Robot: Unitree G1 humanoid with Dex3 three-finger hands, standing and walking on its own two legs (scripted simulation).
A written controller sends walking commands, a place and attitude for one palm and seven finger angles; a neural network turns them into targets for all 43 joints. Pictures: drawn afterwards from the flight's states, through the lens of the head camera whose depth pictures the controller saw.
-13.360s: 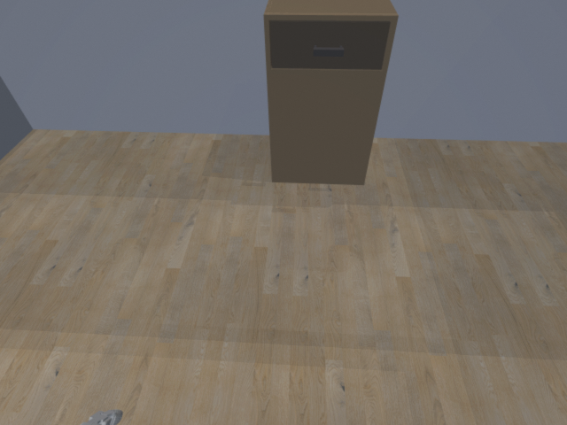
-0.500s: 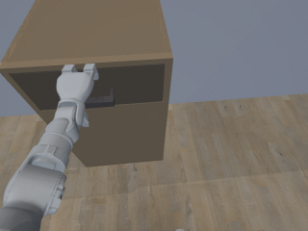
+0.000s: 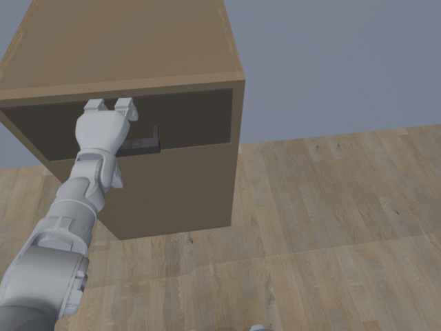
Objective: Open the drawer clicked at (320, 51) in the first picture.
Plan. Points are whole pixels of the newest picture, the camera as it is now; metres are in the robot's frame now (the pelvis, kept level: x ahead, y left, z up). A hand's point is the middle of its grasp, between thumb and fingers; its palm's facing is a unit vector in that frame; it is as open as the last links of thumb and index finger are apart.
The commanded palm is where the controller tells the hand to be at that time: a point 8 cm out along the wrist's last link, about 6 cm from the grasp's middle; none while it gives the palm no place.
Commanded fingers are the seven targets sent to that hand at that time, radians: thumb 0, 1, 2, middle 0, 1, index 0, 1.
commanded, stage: move the hooked fingers above the handle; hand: left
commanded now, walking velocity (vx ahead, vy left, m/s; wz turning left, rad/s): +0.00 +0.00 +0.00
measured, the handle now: (132, 139) +0.51 +0.19 -0.01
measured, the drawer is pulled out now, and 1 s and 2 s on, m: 0.00 0.00 0.00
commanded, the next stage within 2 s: lower the fingers behind the handle in 1.80 s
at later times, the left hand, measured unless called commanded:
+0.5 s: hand (130, 147) +0.46 +0.18 +0.03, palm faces -0.01 -0.05 -1.00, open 13.8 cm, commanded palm +0.44 +0.20 +0.10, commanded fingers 0.00 -0.50 0.30 -0.30 -1.20 -0.30 -1.20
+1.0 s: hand (120, 145) +0.45 +0.19 +0.05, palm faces +0.01 -0.04 -1.00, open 13.8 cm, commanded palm +0.43 +0.20 +0.11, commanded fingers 0.00 -0.50 0.30 -0.30 -1.20 -0.30 -1.20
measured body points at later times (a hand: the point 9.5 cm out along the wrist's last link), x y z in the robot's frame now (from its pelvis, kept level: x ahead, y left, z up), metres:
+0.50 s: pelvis +0.00 -0.01 +0.01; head +0.07 -0.02 +0.45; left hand +0.45 +0.18 +0.09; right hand +0.06 -0.27 -0.13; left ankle -0.03 +0.08 -0.70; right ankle -0.01 -0.11 -0.70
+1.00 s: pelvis +0.01 -0.01 +0.01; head +0.07 -0.03 +0.46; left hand +0.45 +0.19 +0.10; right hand +0.07 -0.28 -0.12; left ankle -0.03 +0.08 -0.70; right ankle -0.01 -0.11 -0.70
